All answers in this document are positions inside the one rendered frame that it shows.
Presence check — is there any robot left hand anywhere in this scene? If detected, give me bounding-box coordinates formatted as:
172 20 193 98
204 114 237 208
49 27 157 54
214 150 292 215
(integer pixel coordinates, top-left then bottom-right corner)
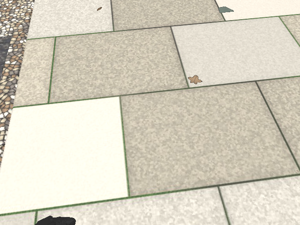
35 216 76 225

